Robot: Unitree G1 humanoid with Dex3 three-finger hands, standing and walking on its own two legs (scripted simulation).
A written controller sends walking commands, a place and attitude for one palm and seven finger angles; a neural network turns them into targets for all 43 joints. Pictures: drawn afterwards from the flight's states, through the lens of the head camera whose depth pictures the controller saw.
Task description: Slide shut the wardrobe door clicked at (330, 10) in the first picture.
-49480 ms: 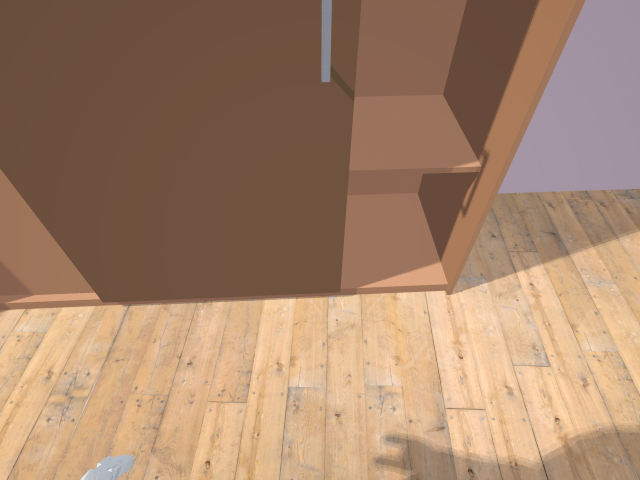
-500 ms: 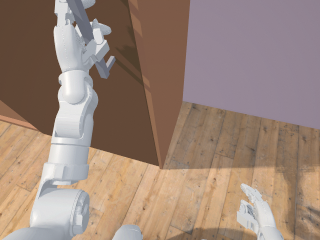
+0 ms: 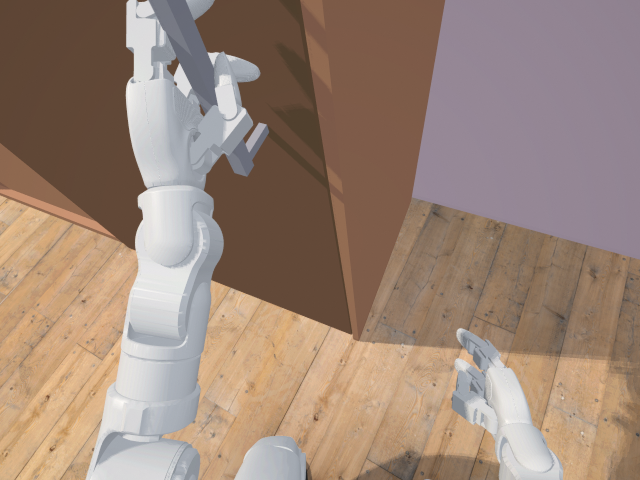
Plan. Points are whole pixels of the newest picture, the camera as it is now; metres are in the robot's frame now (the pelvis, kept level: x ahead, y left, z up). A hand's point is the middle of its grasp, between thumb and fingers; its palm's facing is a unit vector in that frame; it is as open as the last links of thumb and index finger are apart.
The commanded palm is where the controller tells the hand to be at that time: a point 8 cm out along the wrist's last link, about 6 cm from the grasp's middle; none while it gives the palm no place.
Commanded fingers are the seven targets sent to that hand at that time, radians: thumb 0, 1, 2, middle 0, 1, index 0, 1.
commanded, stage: step sideways, sliding the door along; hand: left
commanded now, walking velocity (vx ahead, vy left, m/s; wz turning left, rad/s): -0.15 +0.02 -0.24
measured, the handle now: (214, 60) +0.41 +0.19 +0.24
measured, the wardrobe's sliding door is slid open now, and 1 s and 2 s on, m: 0.00 0.01 0.01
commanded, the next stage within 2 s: stop walking and hold the door there in 1.14 s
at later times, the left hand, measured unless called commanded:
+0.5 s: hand (224, 114) +0.36 +0.16 +0.24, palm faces +0.12 -0.98 +0.14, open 7.1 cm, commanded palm +0.32 +0.06 +0.22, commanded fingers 0.00 0.90 0.90 -0.45 -1.40 -0.45 -1.40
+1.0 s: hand (185, 80) +0.37 +0.19 +0.26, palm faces -0.17 -0.98 -0.14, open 7.1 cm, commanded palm +0.35 +0.19 +0.21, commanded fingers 0.00 0.90 0.90 -0.45 -1.40 -0.45 -1.40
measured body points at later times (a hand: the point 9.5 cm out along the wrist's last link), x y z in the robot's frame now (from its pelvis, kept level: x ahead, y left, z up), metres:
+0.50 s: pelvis +0.13 +0.07 -0.01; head +0.24 +0.07 +0.43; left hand +0.34 +0.21 +0.23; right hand +0.42 -0.08 -0.09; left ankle -0.06 +0.15 -0.71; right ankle +0.15 -0.07 -0.72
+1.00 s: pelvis +0.26 +0.15 +0.05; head +0.22 +0.13 +0.50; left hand +0.37 +0.24 +0.26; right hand +0.48 -0.04 -0.01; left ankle +0.14 +0.26 -0.55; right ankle +0.24 +0.02 -0.68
